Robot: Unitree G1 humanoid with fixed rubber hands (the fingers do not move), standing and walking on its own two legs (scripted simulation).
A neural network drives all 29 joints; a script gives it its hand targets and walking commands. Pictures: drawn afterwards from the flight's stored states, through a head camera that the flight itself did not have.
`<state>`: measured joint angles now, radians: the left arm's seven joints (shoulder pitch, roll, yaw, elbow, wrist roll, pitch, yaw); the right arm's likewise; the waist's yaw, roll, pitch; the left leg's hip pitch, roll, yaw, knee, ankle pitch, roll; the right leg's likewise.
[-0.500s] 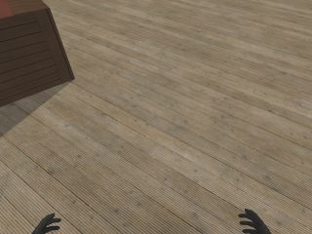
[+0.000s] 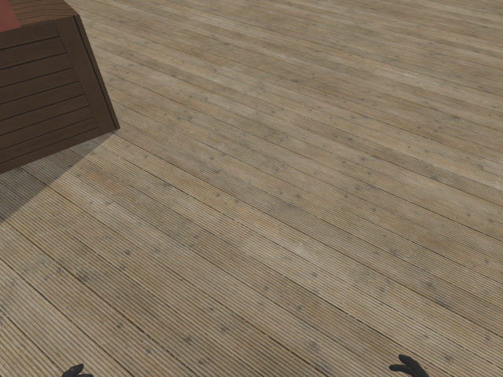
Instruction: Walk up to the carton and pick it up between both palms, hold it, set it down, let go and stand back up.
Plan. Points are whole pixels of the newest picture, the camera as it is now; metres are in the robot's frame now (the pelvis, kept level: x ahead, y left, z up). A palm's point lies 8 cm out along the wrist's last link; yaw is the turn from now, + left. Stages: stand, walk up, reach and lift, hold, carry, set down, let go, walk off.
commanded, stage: stand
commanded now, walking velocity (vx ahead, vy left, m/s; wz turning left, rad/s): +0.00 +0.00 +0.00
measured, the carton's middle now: out of the picture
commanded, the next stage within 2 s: walk up in 0.96 s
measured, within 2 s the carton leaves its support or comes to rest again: neither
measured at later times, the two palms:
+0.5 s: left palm out of the picture +0.08 +0.30 -0.11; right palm out of the picture +0.08 -0.30 -0.11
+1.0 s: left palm out of the picture +0.09 +0.30 -0.11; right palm out of the picture +0.09 -0.30 -0.11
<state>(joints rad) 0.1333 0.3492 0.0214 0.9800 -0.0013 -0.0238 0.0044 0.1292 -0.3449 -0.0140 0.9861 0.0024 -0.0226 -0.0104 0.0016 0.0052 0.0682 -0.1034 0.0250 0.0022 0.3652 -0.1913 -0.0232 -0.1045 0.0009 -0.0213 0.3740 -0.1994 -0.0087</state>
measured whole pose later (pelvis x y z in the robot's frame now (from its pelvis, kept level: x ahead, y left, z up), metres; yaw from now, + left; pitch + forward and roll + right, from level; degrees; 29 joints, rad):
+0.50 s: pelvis +0.00 +0.00 +0.00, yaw +0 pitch -4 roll +0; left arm 0.15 0.35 0.03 1.01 0.00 -0.02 0.01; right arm 0.14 -0.35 -0.02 1.02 0.00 -0.02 -0.01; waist 0.00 0.01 0.07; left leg -0.10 0.03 0.00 0.34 -0.18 -0.03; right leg -0.10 0.00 -0.02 0.35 -0.18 -0.01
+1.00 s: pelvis +0.01 +0.00 +0.00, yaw +0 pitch -4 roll +0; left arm 0.15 0.35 0.03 1.02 0.00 -0.02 0.01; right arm 0.14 -0.35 -0.02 1.03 0.00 -0.02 -0.02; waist 0.00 0.01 0.06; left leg -0.09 0.03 0.01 0.33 -0.18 -0.03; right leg -0.09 0.00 -0.02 0.34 -0.19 -0.01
